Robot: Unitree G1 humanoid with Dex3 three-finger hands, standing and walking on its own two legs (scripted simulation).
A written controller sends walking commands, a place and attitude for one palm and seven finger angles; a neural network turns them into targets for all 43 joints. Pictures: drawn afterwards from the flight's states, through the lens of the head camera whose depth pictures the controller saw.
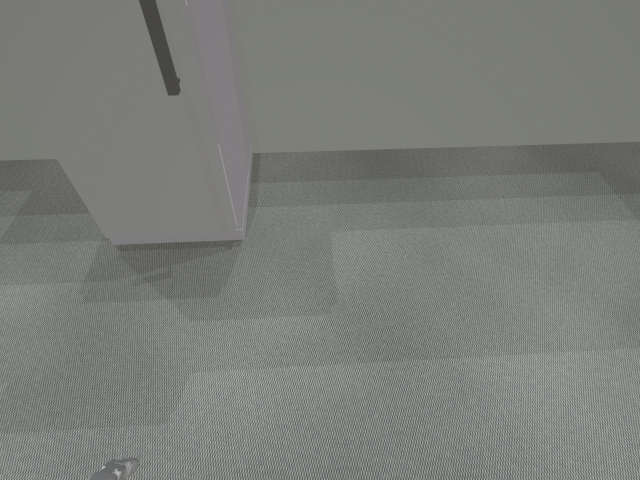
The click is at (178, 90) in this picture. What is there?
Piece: fridge door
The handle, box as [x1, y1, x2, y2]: [139, 0, 180, 95]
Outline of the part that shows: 139,0 168,95 178,94 180,90 178,85 179,78 176,77 155,0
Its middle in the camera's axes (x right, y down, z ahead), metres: -0.40 -0.55 +0.90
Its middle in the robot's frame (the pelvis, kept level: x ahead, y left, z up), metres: +1.04 +0.46 +0.17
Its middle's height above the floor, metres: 0.94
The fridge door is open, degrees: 0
